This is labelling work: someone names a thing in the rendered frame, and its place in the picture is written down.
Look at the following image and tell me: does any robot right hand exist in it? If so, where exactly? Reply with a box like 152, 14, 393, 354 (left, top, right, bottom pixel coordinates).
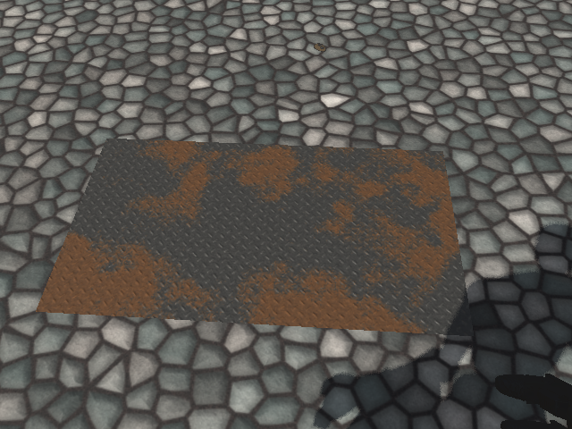
495, 374, 572, 429

